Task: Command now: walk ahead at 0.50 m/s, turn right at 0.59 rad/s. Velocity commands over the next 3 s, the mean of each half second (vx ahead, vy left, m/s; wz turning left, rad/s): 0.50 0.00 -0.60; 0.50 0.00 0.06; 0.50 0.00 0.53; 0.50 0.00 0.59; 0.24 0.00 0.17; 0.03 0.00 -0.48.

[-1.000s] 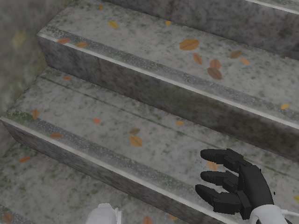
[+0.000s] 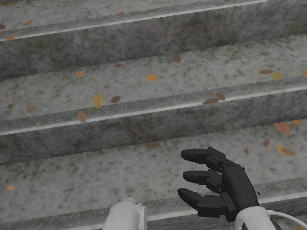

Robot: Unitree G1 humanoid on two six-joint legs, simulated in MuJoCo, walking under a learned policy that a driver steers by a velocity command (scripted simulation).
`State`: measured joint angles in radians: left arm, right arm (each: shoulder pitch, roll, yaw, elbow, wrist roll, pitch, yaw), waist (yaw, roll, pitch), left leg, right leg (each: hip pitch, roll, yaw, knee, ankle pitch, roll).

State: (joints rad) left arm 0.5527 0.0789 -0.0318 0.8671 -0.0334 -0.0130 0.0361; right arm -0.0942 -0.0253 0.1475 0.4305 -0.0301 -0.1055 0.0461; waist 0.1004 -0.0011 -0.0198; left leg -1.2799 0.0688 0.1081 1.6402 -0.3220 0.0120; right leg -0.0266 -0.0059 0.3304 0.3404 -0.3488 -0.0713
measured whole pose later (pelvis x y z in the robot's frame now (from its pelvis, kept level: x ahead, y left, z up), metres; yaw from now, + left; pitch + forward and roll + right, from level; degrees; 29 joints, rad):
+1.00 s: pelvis +0.59 -0.14 +0.23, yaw -13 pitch +4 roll +2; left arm 0.09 0.36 0.08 0.93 -0.01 0.01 -0.02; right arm 0.08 -0.13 0.04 0.62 -0.05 -0.11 -0.02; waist -0.15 -0.14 0.04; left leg -0.77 -0.11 0.11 1.43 -0.31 0.13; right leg -0.28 -0.12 0.03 1.11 -0.07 0.05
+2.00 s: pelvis +1.01 -0.12 +0.50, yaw +23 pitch +4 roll +1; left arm 0.52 0.14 -0.01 1.06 0.00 -0.03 0.07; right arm -0.01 -0.08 0.10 0.59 0.03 0.01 0.05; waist 0.07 -0.04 -0.05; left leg -1.22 0.17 0.09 1.58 -0.34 0.08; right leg 0.10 -0.16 -0.35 0.24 -0.35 0.09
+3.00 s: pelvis +1.35 +0.08 +0.82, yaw +7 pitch +2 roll +3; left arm 0.25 0.14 -0.03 0.62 0.01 0.06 0.07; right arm 0.13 -0.14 0.05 0.59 -0.01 0.01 -0.06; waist 0.02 0.03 0.01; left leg -0.88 0.00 -0.12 1.54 -0.19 -0.11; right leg -0.46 0.15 0.13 0.77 -0.31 -0.10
